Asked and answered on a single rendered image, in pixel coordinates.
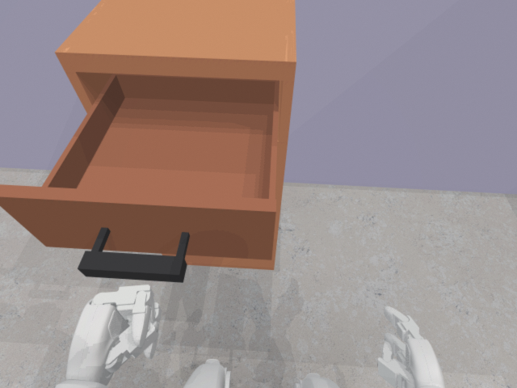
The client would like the handle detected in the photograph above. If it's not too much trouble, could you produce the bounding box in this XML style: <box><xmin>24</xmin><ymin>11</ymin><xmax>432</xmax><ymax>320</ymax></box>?
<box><xmin>78</xmin><ymin>227</ymin><xmax>190</xmax><ymax>283</ymax></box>

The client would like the robot left thigh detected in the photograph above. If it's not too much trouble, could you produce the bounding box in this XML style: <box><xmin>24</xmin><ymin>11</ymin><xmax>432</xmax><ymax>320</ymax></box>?
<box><xmin>183</xmin><ymin>364</ymin><xmax>231</xmax><ymax>388</ymax></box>

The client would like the robot right hand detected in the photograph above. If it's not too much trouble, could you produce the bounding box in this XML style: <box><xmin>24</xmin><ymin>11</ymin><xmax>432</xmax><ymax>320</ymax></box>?
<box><xmin>378</xmin><ymin>306</ymin><xmax>445</xmax><ymax>388</ymax></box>

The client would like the cabinet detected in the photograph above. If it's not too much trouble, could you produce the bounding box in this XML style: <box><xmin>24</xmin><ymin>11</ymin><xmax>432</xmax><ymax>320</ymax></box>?
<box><xmin>55</xmin><ymin>0</ymin><xmax>296</xmax><ymax>270</ymax></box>

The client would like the drawer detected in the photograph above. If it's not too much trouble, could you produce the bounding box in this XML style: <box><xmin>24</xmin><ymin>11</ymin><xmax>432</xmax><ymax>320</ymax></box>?
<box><xmin>0</xmin><ymin>74</ymin><xmax>280</xmax><ymax>260</ymax></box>

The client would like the robot left hand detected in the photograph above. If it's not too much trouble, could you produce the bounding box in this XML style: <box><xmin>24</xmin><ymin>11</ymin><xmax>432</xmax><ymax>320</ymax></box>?
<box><xmin>66</xmin><ymin>285</ymin><xmax>162</xmax><ymax>386</ymax></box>

